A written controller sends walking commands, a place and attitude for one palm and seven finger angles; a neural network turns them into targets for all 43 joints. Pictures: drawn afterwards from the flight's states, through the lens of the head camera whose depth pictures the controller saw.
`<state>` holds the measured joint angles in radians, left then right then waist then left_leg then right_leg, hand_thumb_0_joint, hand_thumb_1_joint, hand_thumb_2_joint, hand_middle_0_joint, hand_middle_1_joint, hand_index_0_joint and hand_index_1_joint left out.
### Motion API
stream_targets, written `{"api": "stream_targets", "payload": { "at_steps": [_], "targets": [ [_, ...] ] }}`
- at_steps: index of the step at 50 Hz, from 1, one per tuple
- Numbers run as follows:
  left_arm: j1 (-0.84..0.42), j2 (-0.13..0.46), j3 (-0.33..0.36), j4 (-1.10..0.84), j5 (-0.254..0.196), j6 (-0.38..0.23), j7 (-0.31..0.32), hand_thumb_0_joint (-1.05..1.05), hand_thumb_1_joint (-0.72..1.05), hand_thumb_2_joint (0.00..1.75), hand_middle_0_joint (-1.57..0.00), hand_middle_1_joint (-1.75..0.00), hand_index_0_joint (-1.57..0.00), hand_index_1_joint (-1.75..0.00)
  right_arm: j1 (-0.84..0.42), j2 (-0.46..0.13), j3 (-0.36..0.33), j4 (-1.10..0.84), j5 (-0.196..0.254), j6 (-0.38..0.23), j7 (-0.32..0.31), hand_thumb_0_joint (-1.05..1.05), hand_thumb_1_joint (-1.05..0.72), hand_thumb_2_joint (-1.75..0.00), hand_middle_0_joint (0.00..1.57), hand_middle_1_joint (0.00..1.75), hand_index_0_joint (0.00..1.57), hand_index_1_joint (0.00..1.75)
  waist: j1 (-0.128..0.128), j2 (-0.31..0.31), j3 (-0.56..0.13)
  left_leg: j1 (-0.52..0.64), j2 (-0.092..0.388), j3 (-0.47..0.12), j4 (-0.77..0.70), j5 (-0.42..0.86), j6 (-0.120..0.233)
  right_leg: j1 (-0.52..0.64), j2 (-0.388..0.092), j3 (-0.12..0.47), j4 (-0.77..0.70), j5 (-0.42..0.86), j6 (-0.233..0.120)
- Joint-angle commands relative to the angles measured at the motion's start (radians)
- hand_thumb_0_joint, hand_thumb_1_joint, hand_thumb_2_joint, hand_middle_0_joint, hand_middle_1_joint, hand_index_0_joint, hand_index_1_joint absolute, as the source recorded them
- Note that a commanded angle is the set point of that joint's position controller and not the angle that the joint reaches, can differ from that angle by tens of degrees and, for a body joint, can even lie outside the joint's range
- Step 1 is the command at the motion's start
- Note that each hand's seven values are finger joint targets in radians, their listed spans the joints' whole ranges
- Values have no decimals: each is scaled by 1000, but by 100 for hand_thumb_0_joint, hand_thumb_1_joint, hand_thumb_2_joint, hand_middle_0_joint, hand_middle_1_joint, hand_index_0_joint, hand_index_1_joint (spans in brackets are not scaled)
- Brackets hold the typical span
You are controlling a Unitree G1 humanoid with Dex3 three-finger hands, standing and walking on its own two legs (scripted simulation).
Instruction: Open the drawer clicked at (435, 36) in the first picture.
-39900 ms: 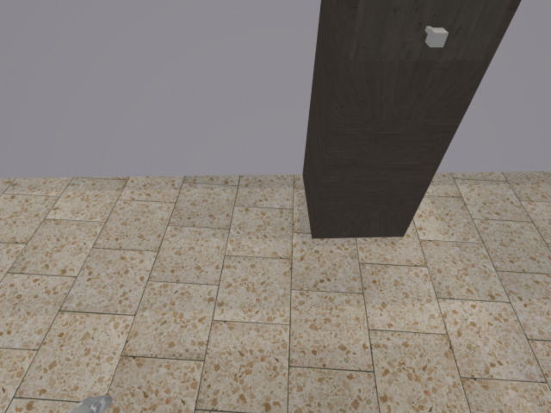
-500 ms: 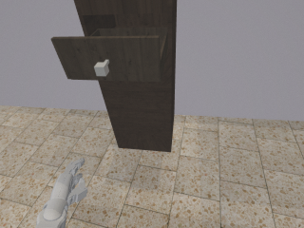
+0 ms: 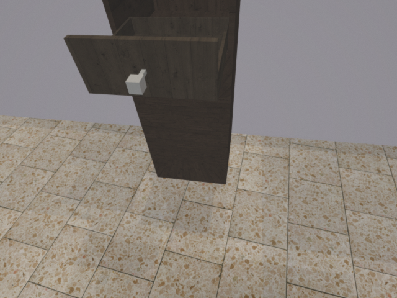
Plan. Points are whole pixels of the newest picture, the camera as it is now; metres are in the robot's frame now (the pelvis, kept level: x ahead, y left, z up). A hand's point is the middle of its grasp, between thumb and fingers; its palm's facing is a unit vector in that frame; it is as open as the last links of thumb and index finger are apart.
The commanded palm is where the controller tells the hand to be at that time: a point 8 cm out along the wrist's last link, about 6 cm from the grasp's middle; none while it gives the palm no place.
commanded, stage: let the arm hang, fingers relaxed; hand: left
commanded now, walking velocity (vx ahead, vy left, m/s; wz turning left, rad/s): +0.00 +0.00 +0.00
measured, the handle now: (139, 80) +0.58 +0.18 +0.15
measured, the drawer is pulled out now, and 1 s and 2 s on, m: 0.28 0.28 0.28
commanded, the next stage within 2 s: look to check the result in 0.44 s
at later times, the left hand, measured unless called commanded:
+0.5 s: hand out of the picture -0.02 +0.15 -0.17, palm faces +0.02 -0.98 -0.19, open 7.3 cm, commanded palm none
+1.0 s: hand out of the picture +0.00 +0.15 -0.17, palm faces +0.02 -0.98 -0.19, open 7.3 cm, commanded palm none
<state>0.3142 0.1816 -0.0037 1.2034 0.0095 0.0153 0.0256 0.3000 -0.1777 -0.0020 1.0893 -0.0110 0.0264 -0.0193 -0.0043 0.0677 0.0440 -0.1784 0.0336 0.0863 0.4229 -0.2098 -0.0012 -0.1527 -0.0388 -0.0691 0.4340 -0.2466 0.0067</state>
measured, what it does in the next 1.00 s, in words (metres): stands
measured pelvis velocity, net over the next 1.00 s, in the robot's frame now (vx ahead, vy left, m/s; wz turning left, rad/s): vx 0.02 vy -0.01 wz -0.01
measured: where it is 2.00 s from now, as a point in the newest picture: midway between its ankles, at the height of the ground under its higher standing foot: outside the picture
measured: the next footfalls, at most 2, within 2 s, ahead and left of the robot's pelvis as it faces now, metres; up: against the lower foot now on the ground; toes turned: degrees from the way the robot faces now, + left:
none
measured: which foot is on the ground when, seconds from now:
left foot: down 0.00-1.00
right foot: down 0.00-1.00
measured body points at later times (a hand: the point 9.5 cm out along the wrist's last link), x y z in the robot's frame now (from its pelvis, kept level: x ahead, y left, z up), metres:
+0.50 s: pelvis +0.00 -0.01 +0.00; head +0.02 -0.02 +0.45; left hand -0.02 +0.21 -0.16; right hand -0.05 -0.21 -0.17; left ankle +0.01 +0.12 -0.74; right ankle -0.01 -0.12 -0.74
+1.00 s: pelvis +0.02 -0.01 +0.00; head +0.03 -0.03 +0.45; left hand +0.00 +0.20 -0.16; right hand +0.00 -0.23 -0.17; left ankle +0.01 +0.12 -0.74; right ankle -0.01 -0.12 -0.74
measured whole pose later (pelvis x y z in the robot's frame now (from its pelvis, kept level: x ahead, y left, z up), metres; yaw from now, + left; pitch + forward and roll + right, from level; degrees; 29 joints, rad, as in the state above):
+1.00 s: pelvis +0.02 -0.01 +0.00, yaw +0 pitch -1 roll +0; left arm 0.27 0.12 0.01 1.19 0.01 -0.01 0.04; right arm 0.28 -0.13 -0.01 1.13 -0.01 0.02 -0.03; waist -0.01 0.02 0.05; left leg -0.15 0.05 0.08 0.40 -0.22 -0.03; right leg -0.13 -0.02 -0.07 0.41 -0.26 -0.01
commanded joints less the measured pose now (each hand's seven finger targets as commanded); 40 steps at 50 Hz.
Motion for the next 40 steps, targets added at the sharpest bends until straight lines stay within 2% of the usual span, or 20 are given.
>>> {"api": "stream_targets", "payload": {
  "at_steps": [1,7,9,13,16,19,20,23,28,32,34,37,40],
  "targets": [
    [33,97,13,-4,-2,-19,11,0,90,90,-20,-30,-20,-30,83,-79,-17,6,1,-14,-8,0,-90,-90,20,30,20,30,-12,-104,69,1,91,-85,-104,26,24,-88,-72,80,-114,35,-29],
    [38,72,17,2,-1,-20,14,0,90,90,-20,-30,-20,-30,85,-53,-15,29,-2,-14,-10,0,-90,-90,20,30,20,30,-11,-86,87,-11,85,-83,-113,3,22,-93,-69,85,-115,18,-29],
    [37,64,20,2,0,-21,14,0,90,90,-20,-30,-20,-30,89,-47,-15,34,-4,-17,-11,0,-90,-90,20,30,20,30,-10,-60,82,-15,83,-81,-115,14,20,-84,-67,87,-109,35,-30],
    [42,56,25,0,-2,-25,16,0,90,90,-20,-30,-20,-30,95,-35,-17,35,-4,-20,-14,0,-90,-90,20,30,20,30,-8,-60,60,-15,82,-77,-104,40,18,-62,-69,87,-108,60,-33],
    [45,51,26,0,-2,-23,15,0,90,90,-20,-30,-20,-30,104,-23,-17,36,-3,-18,-16,0,-90,-90,20,30,20,30,-8,-41,81,-30,81,-79,-104,27,17,-68,-67,85,-113,47,-36],
    [49,48,28,0,-4,-24,14,0,90,90,-20,-30,-20,-30,112,-22,-18,38,-3,-18,-17,0,-90,-90,20,30,20,30,-8,-44,66,-20,81,-77,-98,34,17,-62,-67,87,-115,54,-38],
    [52,47,28,-2,-3,-24,16,0,90,90,-20,-30,-20,-30,114,-22,-18,34,-2,-15,-17,0,-90,-90,20,30,20,30,-8,-64,69,-21,83,-77,-94,30,18,-67,-66,81,-118,46,-37],
    [53,42,29,-1,-4,-25,15,0,90,90,-20,-30,-20,-30,122,-23,-19,38,-4,-16,-19,0,-90,-90,20,30,20,30,-12,-46,57,-9,83,-75,-91,40,17,-66,-67,84,-117,58,-38],
    [57,43,29,-1,-4,-26,16,0,90,90,-20,-30,-20,-30,127,-22,-20,38,-3,-16,-19,0,-90,-90,20,30,20,30,-13,-68,51,-4,86,-77,-88,59,18,-63,-65,84,-113,75,-38],
    [61,39,29,-2,-4,-26,18,0,90,90,-20,-30,-20,-30,122,-23,-20,38,-3,-17,-20,0,-90,-90,20,30,20,30,-12,-56,50,6,89,-75,-86,76,18,-64,-65,83,-109,96,-37],
    [61,42,30,-3,-3,-27,18,0,90,90,-20,-30,-20,-30,119,-23,-21,38,-2,-17,-20,0,-90,-90,20,30,20,30,-13,-73,39,11,90,-72,-84,83,18,-55,-66,82,-108,110,-37],
    [59,36,28,-4,-3,-27,18,0,90,90,-20,-30,-20,-30,111,-23,-21,36,-2,-16,-20,0,-90,-90,20,30,20,30,-12,-74,62,7,89,-74,-86,77,19,-70,-65,84,-111,100,-35],
    [61,40,32,-7,-1,-29,19,0,90,90,-20,-30,-20,-30,100,-26,-22,33,1,-17,-20,0,-90,-90,20,30,20,30,-10,-87,45,22,91,-70,-82,95,20,-62,-64,82,-112,126,-35]
  ]
}}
